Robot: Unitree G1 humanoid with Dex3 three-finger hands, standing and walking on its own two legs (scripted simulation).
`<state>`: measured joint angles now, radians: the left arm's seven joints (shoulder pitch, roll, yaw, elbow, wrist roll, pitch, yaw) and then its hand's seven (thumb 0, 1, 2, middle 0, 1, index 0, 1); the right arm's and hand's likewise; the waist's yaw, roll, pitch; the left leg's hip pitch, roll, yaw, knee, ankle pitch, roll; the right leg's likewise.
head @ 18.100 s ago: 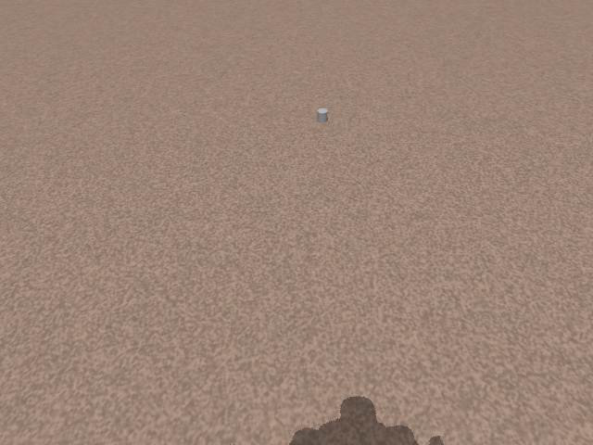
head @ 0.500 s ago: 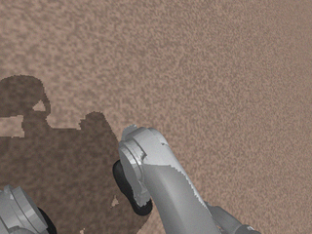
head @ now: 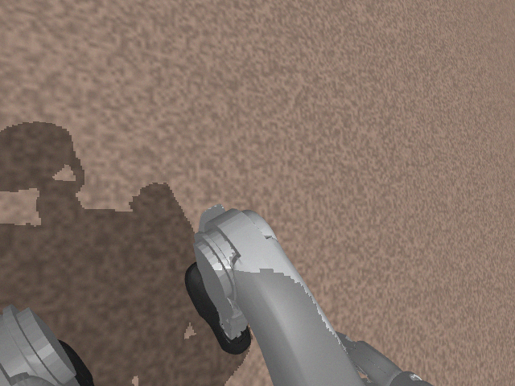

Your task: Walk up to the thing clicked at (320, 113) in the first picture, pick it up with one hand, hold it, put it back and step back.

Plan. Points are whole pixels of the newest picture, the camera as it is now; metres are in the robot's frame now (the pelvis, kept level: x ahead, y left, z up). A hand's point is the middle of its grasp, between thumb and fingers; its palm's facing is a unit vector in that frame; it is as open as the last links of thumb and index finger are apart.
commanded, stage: settle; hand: left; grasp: from above
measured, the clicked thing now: out of the picture +0.49 +0.34 -0.28
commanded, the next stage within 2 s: lift in 0.98 s
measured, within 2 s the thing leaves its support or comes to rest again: leaves its support in 0.32 s
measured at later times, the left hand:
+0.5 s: hand out of the picture +0.48 +0.34 -0.21, palm faces -0.36 -0.13 -0.93, open 7.8 cm
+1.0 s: hand out of the picture +0.47 +0.34 -0.13, palm faces -0.40 -0.11 -0.91, open 7.7 cm
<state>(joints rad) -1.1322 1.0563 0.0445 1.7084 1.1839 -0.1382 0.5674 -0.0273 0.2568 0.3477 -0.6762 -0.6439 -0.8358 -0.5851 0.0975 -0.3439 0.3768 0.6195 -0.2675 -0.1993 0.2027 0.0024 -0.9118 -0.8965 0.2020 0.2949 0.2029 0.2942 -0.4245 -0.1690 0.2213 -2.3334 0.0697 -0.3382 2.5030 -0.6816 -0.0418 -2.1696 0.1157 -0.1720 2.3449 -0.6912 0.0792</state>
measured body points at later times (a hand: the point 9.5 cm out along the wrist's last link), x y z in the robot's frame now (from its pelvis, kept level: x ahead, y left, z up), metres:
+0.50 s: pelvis +0.00 +0.00 +0.00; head +0.27 +0.13 +0.34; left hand +0.50 +0.35 -0.16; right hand +0.06 -0.25 -0.06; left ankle +0.07 +0.14 -0.28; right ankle +0.11 -0.12 -0.28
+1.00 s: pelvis +0.00 -0.01 +0.01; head +0.23 +0.10 +0.38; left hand +0.49 +0.35 -0.08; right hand +0.09 -0.27 -0.08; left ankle +0.07 +0.14 -0.28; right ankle +0.11 -0.12 -0.28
